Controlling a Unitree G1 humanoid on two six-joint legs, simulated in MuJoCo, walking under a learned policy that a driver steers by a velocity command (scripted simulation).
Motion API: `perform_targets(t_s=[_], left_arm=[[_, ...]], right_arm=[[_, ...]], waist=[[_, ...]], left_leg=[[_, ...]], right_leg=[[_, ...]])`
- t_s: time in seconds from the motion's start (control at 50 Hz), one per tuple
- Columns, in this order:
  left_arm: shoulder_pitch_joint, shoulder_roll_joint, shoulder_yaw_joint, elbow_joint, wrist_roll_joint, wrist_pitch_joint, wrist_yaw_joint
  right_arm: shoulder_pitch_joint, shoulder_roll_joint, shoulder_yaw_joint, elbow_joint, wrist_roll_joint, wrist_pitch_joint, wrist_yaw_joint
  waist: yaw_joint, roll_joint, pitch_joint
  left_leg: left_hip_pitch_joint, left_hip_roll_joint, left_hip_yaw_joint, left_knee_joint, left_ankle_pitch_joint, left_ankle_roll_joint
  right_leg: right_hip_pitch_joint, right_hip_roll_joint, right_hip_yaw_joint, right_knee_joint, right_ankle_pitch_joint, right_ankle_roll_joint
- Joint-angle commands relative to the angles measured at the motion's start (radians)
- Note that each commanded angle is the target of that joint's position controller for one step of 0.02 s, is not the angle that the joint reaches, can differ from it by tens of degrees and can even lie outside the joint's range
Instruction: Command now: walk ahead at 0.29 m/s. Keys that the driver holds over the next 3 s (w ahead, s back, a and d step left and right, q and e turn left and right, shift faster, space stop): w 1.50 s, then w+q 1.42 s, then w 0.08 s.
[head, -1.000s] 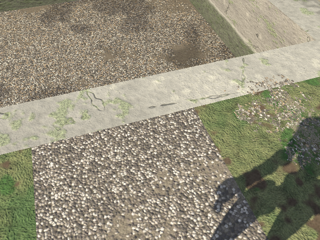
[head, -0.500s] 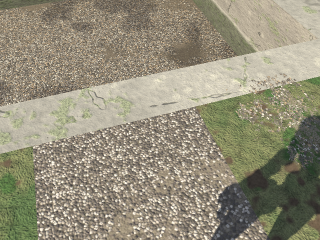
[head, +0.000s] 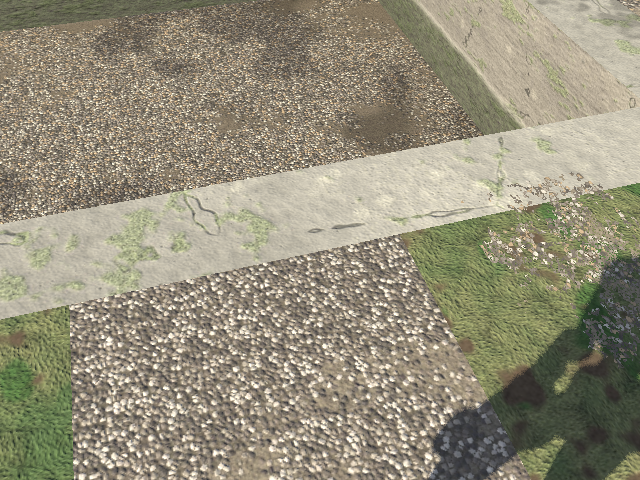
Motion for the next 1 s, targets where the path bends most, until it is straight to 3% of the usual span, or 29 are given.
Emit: perform_targets(t_s=[0.02, 0.04, 0.06, 0.08, 0.1, 0.12, 0.14, 0.18, 0.22, 0.32, 0.38, 0.42, 0.46, 0.48, 0.5, 0.52, 0.54, 0.56, 0.58, 0.6, 0.62, 0.64, 0.66, 0.7, 0.78, 0.86, 0.94, 0.98, 1.0], left_arm=[[-0.058, 0.168, 0.031, -0.068, -0.010, -0.023, -0.004], [-0.127, 0.166, 0.030, -0.093, -0.019, -0.020, -0.008], [-0.157, 0.135, 0.023, -0.111, -0.018, -0.023, -0.010], [-0.172, 0.061, 0.004, -0.130, -0.009, -0.035, -0.017], [-0.190, 0.058, 0.003, -0.170, -0.009, -0.057, -0.016], [-0.192, 0.094, 0.012, -0.166, -0.020, -0.070, -0.020], [-0.159, 0.092, 0.010, -0.152, -0.026, -0.078, -0.030], [-0.161, 0.110, 0.021, -0.143, -0.007, -0.088, -0.037], [-0.186, 0.089, 0.023, -0.150, 0.000, -0.084, -0.048], [-0.413, 0.021, -0.011, -0.245, -0.001, -0.071, -0.061], [-0.476, 0.049, -0.013, -0.284, -0.010, -0.069, -0.072], [-0.482, 0.077, -0.006, -0.304, -0.011, -0.074, -0.079], [-0.385, 0.129, 0.019, -0.291, -0.008, -0.078, -0.080], [-0.238, 0.165, 0.041, -0.249, -0.011, -0.076, -0.074], [-0.064, 0.207, 0.064, -0.199, -0.013, -0.069, -0.065], [0.105, 0.282, 0.083, -0.166, 0.009, -0.059, -0.052], [0.130, 0.283, 0.073, -0.152, 0.023, -0.059, -0.061], [0.054, 0.199, 0.051, -0.155, 0.011, -0.064, -0.063], [-0.050, 0.156, 0.038, -0.174, 0.005, -0.070, -0.063], [-0.131, 0.132, 0.030, -0.190, 0.011, -0.078, -0.068], [-0.167, 0.102, 0.021, -0.192, 0.024, -0.085, -0.074], [-0.172, 0.081, 0.014, -0.182, 0.033, -0.088, -0.077], [-0.160, 0.079, 0.013, -0.171, 0.030, -0.089, -0.077], [-0.128, 0.106, 0.015, -0.150, 0.025, -0.092, -0.066], [-0.048, 0.154, 0.024, -0.133, 0.025, -0.084, -0.035], [0.039, 0.177, 0.027, -0.117, 0.010, -0.076, -0.026], [0.113, 0.185, 0.034, -0.087, 0.002, -0.056, -0.023], [0.106, 0.199, 0.041, -0.086, 0.002, -0.044, -0.020], [0.085, 0.207, 0.044, -0.092, 0.004, -0.038, -0.019]], right_arm=[[0.021, -0.043, -0.011, -0.046, 0.011, -0.041, 0.016], [0.099, -0.038, -0.015, -0.014, 0.011, -0.043, 0.015], [0.179, -0.073, -0.030, 0.020, 0.001, -0.042, 0.012], [0.312, -0.156, -0.054, 0.045, -0.001, -0.042, 0.009], [0.383, -0.243, -0.070, 0.048, -0.005, -0.053, 0.023], [0.310, -0.171, -0.048, 0.028, -0.016, -0.068, 0.024], [0.249, -0.126, -0.036, 0.003, -0.014, -0.077, 0.028], [0.176, -0.110, -0.025, -0.028, -0.009, -0.074, 0.040], [0.205, -0.071, -0.011, -0.027, -0.018, -0.057, 0.036], [0.230, -0.134, -0.017, -0.050, -0.023, -0.042, 0.007], [0.261, -0.155, -0.028, -0.037, -0.009, -0.046, 0.005], [0.249, -0.159, -0.036, -0.036, -0.003, -0.044, 0.005], [0.219, -0.184, -0.047, -0.046, -0.009, -0.034, 0.004], [0.198, -0.185, -0.049, -0.054, -0.014, -0.024, 0.004], [0.174, -0.183, -0.046, -0.070, -0.019, -0.020, 0.007], [0.204, -0.118, -0.027, -0.096, -0.031, -0.026, 0.015], [0.308, 0.016, 0.008, -0.086, -0.014, -0.052, 0.028], [0.198, -0.091, -0.020, -0.104, 0.016, -0.078, 0.032], [0.098, -0.137, -0.033, -0.138, 0.037, -0.092, 0.031], [0.051, -0.140, -0.038, -0.147, 0.031, -0.096, 0.020], [0.040, -0.137, -0.050, -0.148, 0.016, -0.088, 0.012], [0.073, -0.113, -0.051, -0.146, 0.011, -0.073, 0.011], [0.090, -0.087, -0.050, -0.145, 0.011, -0.060, 0.009], [0.049, -0.084, -0.054, -0.169, 0.006, -0.043, 0.005], [-0.138, -0.102, -0.057, -0.239, -0.012, -0.044, 0.010], [-0.299, -0.080, -0.041, -0.280, -0.003, -0.053, 0.030], [-0.394, -0.098, -0.036, -0.326, 0.006, -0.059, 0.055], [-0.371, -0.125, -0.044, -0.333, 0.007, -0.065, 0.065], [-0.314, -0.149, -0.054, -0.322, 0.007, -0.067, 0.066]], waist=[[-0.053, -0.133, 0.149], [-0.100, -0.120, 0.158], [-0.123, -0.041, 0.141], [-0.152, 0.196, 0.077], [-0.159, 0.348, 0.079], [-0.109, 0.190, 0.132], [-0.074, 0.125, 0.146], [-0.045, 0.075, 0.139], [-0.047, 0.102, 0.116], [-0.086, 0.097, 0.159], [-0.083, 0.120, 0.182], [-0.056, 0.121, 0.169], [0.015, 0.157, 0.069], [0.091, 0.171, -0.025], [0.171, 0.167, -0.123], [0.182, -0.002, -0.273], [0.108, -0.243, -0.422], [0.120, -0.166, -0.283], [0.090, -0.115, -0.120], [0.049, -0.009, -0.060], [0.013, 0.007, -0.020], [-0.022, -0.020, -0.019], [-0.036, -0.038, -0.009], [-0.046, -0.049, 0.039], [-0.008, -0.025, 0.080], [0.048, -0.026, 0.089], [0.068, -0.031, 0.107], [0.037, -0.049, 0.085], [-0.002, -0.066, 0.048]], left_leg=[[-0.031, 0.021, 0.010, -0.060, -0.017, 0.052], [0.131, 0.001, 0.029, -0.211, 0.044, 0.061], [0.269, 0.019, -0.029, -0.263, 0.107, 0.053], [0.408, 0.208, -0.329, -0.408, -0.023, 0.106], [0.446, 0.391, -0.685, -0.528, -0.093, 0.224], [0.411, 0.406, -0.688, -0.516, -0.080, 0.233], [0.408, 0.363, -0.579, -0.506, -0.018, 0.198], [0.394, 0.294, -0.389, -0.518, 0.203, 0.134], [0.362, 0.232, -0.243, -0.521, 0.433, 0.102], [0.199, 0.173, -0.105, -0.581, 0.518, 0.101], [0.231, 0.211, -0.094, -0.598, 0.534, 0.106], [0.311, 0.238, -0.078, -0.552, 0.661, 0.090], [0.382, 0.251, -0.056, -0.406, 1.028, 0.065], [0.370, 0.231, -0.030, -0.241, 1.176, 0.047], [0.236, 0.196, -0.017, -0.027, 1.128, 0.017], [-0.071, 0.097, 0.013, 0.325, 0.716, -0.017], [-0.321, -0.074, -0.108, 0.627, -0.107, -0.048], [-0.424, -0.016, -0.180, 0.730, -0.092, -0.021], [-0.462, 0.035, -0.138, 0.720, 0.001, -0.005], [-0.407, 0.087, -0.119, 0.667, 0.094, 0.000], [-0.349, 0.118, -0.110, 0.620, 0.140, 0.001], [-0.289, 0.141, -0.117, 0.590, 0.164, 0.003], [-0.269, 0.150, -0.112, 0.555, 0.166, 0.001], [-0.300, 0.167, -0.095, 0.477, 0.189, -0.015], [-0.423, 0.173, -0.075, 0.220, 0.412, -0.054], [-0.354, 0.111, -0.017, -0.034, 0.560, -0.058], [-0.395, 0.093, -0.029, -0.136, 0.488, -0.033], [-0.344, 0.074, -0.023, -0.166, 0.409, -0.006], [-0.251, 0.047, 0.000, -0.177, 0.376, 0.012]], right_leg=[[-0.147, -0.273, 0.386, -0.351, -0.424, -0.164], [-0.245, -0.204, 0.278, -0.294, -0.357, -0.121], [-0.329, -0.122, 0.169, -0.146, -0.230, -0.076], [-0.456, -0.006, -0.010, 0.202, -0.110, -0.008], [-0.625, 0.046, -0.019, 0.432, -0.221, 0.001], [-0.694, -0.022, 0.060, 0.598, -0.186, -0.015], [-0.728, -0.056, 0.077, 0.649, -0.081, -0.032], [-0.717, -0.105, 0.054, 0.602, 0.064, -0.037], [-0.644, -0.113, 0.012, 0.526, 0.134, -0.017], [-0.469, -0.051, -0.074, 0.160, 0.316, 0.024], [-0.410, -0.036, -0.072, 0.049, 0.352, 0.004], [-0.384, -0.029, -0.060, -0.003, 0.337, -0.028], [-0.232, 0.019, -0.081, -0.001, 0.290, -0.064], [-0.055, 0.050, -0.098, 0.002, 0.280, -0.089], [0.207, 0.013, -0.054, 0.007, 0.292, -0.123], [0.549, -0.222, 0.263, 0.005, 0.167, -0.209], [0.716, -0.419, 0.755, -0.183, -0.024, -0.346], [0.605, -0.359, 0.726, -0.258, -0.072, -0.287], [0.426, -0.329, 0.545, -0.279, 0.017, -0.244], [0.257, -0.297, 0.426, -0.307, 0.140, -0.218], [0.134, -0.260, 0.332, -0.331, 0.232, -0.201], [0.066, -0.233, 0.273, -0.360, 0.243, -0.197], [0.026, -0.222, 0.243, -0.387, 0.241, -0.202], [-0.033, -0.212, 0.190, -0.431, 0.249, -0.212], [0.010, -0.198, 0.131, -0.455, 0.302, -0.199], [0.057, -0.171, 0.063, -0.445, 0.317, -0.162], [0.227, -0.240, 0.081, -0.373, 0.336, -0.150], [0.288, -0.268, 0.088, -0.313, 0.436, -0.131], [0.297, -0.261, 0.075, -0.243, 0.587, -0.117]])
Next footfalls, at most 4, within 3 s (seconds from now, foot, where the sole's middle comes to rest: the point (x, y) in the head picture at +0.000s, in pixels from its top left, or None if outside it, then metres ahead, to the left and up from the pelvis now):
0.50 right None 0.41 -0.11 -0.77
1.04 left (271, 396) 0.73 0.14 -0.77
1.58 right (368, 294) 1.02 -0.10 -0.77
2.10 left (266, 232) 1.24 0.18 -0.77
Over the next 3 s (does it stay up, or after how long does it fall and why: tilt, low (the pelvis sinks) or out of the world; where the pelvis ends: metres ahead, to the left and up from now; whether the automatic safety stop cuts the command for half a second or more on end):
stays up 1.23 0.14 -0.01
